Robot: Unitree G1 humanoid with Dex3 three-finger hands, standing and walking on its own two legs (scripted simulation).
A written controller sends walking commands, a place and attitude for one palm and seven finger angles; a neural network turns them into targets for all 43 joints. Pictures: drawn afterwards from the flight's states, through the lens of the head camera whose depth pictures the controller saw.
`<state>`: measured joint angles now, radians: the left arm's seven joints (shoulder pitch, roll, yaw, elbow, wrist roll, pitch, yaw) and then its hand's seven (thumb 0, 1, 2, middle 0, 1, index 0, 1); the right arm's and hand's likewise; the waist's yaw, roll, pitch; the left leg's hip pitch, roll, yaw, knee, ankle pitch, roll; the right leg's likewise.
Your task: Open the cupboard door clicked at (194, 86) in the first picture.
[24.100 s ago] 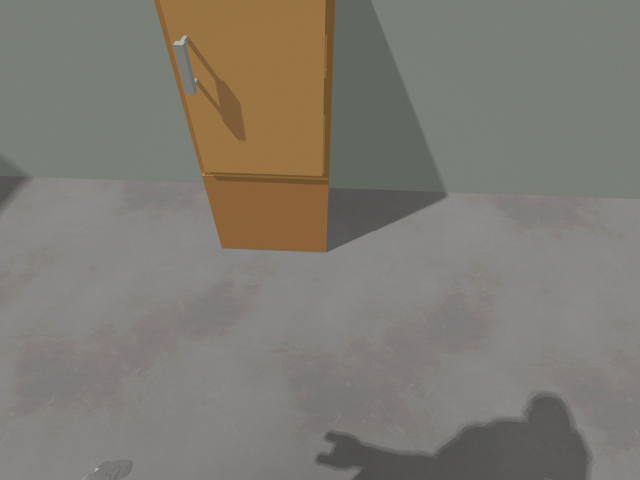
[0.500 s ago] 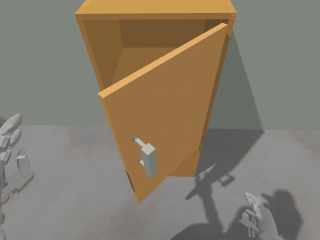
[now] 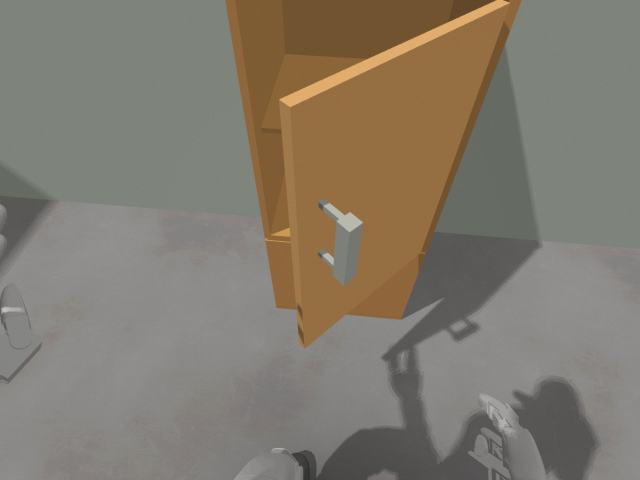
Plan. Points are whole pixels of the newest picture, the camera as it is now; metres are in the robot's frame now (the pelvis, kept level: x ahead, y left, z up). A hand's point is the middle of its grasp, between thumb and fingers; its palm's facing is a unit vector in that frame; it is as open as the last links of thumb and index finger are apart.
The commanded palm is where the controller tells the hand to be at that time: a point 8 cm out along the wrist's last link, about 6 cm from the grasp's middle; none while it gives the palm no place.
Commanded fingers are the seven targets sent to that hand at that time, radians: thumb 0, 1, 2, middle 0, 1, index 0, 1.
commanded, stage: step back with the hand held close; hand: left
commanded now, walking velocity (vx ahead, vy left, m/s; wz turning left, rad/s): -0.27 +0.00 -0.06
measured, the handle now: (335, 242) +0.42 +0.02 +0.04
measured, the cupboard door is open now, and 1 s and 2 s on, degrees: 47 47 47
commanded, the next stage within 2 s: stop stepping back and stand still in 0.18 s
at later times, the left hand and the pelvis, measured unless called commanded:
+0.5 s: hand out of the picture +0.10 +0.25 +0.18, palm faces +0.30 -0.79 -0.53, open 7.4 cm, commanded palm +0.04 +0.29 +0.19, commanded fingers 0.00 0.90 0.90 -0.20 -0.30 -0.20 -0.30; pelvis -0.12 +0.00 +0.01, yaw -3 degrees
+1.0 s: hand out of the picture +0.06 +0.22 +0.18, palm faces +0.29 -0.80 -0.52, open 7.4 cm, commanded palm +0.01 +0.28 +0.19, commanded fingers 0.00 0.90 0.90 -0.20 -0.30 -0.20 -0.30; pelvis -0.16 -0.01 +0.00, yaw -5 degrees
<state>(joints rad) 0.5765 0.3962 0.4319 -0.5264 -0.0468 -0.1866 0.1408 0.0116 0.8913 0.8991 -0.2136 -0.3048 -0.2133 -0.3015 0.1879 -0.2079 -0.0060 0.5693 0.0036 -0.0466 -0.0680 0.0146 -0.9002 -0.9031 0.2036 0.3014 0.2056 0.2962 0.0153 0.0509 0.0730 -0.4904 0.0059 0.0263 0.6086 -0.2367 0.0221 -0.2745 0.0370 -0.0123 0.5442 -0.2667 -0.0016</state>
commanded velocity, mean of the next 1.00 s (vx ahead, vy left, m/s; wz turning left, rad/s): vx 0.00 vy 0.02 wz -0.01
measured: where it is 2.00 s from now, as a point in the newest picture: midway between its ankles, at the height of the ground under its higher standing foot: outside the picture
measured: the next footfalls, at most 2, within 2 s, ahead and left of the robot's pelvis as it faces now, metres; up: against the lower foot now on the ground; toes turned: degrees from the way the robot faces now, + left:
left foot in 0.12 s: +0.06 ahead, +0.10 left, +0.00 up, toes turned -1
right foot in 0.50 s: -0.19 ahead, -0.07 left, +0.00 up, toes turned -6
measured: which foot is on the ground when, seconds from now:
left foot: up 0.00-0.10, down 0.12-0.52, up 0.54-0.72, down 0.74-1.00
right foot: down 0.00-0.12, up 0.14-0.48, down 0.50-1.00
